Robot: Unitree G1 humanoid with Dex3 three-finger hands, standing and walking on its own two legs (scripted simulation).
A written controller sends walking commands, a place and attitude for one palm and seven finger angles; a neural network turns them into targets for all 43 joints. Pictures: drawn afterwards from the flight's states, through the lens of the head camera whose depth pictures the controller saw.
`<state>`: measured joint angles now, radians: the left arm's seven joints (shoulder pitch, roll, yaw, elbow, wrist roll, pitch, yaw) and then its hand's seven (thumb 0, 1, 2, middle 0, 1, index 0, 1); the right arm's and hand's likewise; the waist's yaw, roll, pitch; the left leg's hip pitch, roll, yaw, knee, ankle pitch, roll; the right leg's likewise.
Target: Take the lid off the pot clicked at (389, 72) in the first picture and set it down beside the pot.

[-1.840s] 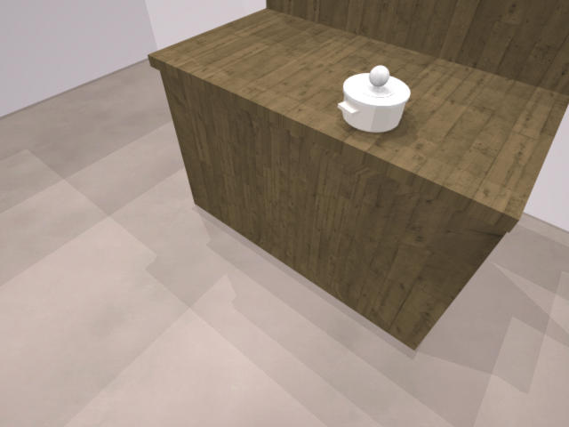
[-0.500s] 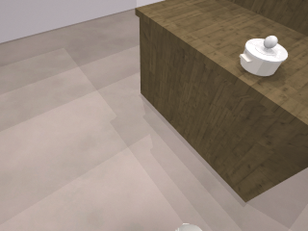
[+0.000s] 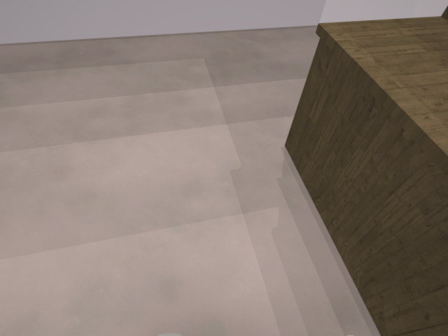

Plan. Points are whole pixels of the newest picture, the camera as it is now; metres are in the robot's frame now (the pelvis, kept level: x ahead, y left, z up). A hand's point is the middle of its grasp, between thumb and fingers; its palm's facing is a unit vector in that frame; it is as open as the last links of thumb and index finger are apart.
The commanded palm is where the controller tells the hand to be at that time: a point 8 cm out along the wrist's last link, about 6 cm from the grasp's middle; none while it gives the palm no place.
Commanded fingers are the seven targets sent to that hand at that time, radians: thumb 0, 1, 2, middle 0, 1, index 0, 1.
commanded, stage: walk to a spot facing it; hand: left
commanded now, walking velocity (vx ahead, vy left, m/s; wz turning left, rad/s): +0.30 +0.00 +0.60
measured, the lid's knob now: out of the picture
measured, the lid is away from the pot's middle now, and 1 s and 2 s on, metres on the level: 0.00 0.00 0.00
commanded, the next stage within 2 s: turn to face it in 0.44 s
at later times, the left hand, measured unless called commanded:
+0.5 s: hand (129, 295) +0.21 +0.21 -0.15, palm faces +0.26 -0.93 -0.25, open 7.4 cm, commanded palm none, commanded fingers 0.00 0.90 0.90 -0.20 -0.30 -0.20 -0.30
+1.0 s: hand (131, 312) +0.18 +0.20 -0.17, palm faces +0.27 -0.95 -0.15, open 7.4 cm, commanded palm none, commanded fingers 0.00 0.90 0.90 -0.20 -0.30 -0.20 -0.30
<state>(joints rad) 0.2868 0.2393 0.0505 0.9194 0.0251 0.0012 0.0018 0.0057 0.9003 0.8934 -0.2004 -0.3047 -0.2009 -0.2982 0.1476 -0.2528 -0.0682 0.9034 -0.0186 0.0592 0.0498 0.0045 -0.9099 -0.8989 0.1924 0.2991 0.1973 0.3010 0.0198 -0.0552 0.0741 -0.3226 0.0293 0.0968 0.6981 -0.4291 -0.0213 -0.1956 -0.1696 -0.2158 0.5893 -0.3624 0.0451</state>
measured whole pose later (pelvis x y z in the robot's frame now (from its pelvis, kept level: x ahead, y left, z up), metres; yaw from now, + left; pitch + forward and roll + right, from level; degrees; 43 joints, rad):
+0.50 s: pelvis +0.15 -0.01 -0.01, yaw +16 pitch -1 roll +1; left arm 0.17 0.20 0.05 0.87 0.02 -0.05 -0.02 0.01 0.90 0.89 -0.20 -0.30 -0.20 -0.30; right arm 0.33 -0.23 -0.06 1.03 -0.02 0.01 0.01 0.01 -0.90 -0.90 0.20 0.30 0.20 0.30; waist -0.03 0.04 0.08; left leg -0.32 -0.02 -0.05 1.05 -0.49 0.02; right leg -0.37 -0.08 -0.15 0.64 -0.25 -0.03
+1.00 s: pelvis +0.24 +0.03 +0.01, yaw +8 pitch -1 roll -1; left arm 0.32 0.17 0.08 1.05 0.01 0.06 -0.01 0.01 0.91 0.89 -0.20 -0.30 -0.20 -0.30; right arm 0.09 -0.11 -0.02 0.96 -0.01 0.00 -0.02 -0.01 -0.91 -0.90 0.20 0.30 0.21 0.30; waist 0.07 -0.03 0.09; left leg -0.23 0.09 0.20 0.52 -0.26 0.02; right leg -0.42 -0.05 -0.07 1.04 -0.48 0.05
